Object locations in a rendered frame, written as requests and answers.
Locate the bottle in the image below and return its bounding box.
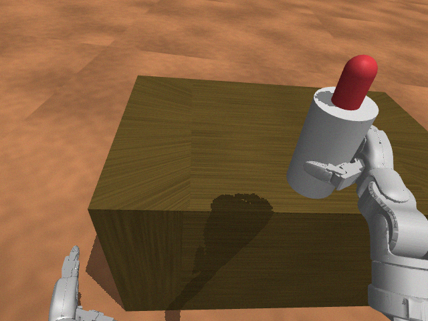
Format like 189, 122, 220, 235
286, 55, 379, 199

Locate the right robot hand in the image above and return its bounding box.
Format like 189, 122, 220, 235
303, 125, 394, 191

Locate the left robot hand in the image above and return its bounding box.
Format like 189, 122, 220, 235
48, 245, 116, 321

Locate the right robot arm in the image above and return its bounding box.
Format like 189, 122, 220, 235
356, 168, 428, 321

